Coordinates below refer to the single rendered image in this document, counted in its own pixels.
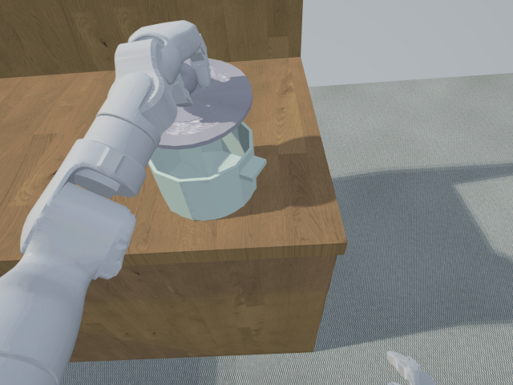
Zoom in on robot right hand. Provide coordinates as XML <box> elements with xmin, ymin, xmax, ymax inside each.
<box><xmin>386</xmin><ymin>351</ymin><xmax>435</xmax><ymax>385</ymax></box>

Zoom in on left robot upper arm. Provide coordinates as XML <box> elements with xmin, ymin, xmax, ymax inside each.
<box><xmin>0</xmin><ymin>182</ymin><xmax>136</xmax><ymax>385</ymax></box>

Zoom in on lid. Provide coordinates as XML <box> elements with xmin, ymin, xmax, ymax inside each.
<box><xmin>157</xmin><ymin>59</ymin><xmax>252</xmax><ymax>150</ymax></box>

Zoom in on pot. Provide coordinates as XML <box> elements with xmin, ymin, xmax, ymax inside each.
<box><xmin>148</xmin><ymin>122</ymin><xmax>267</xmax><ymax>221</ymax></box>

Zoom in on table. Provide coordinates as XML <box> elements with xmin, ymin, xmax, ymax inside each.
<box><xmin>0</xmin><ymin>0</ymin><xmax>348</xmax><ymax>363</ymax></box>

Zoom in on robot left hand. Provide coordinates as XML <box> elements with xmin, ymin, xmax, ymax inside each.
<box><xmin>128</xmin><ymin>20</ymin><xmax>211</xmax><ymax>107</ymax></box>

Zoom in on left robot forearm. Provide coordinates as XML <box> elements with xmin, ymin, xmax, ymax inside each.
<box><xmin>20</xmin><ymin>31</ymin><xmax>181</xmax><ymax>254</ymax></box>

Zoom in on knob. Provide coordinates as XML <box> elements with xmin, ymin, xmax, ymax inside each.
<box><xmin>180</xmin><ymin>63</ymin><xmax>198</xmax><ymax>94</ymax></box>

